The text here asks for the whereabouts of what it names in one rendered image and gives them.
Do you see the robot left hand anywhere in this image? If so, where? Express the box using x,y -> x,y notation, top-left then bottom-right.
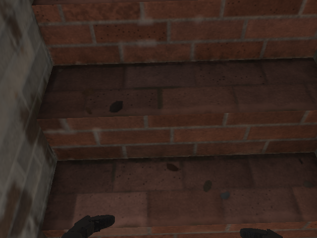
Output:
59,214 -> 115,238

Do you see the robot right hand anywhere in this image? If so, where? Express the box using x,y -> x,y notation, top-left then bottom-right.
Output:
240,228 -> 283,238

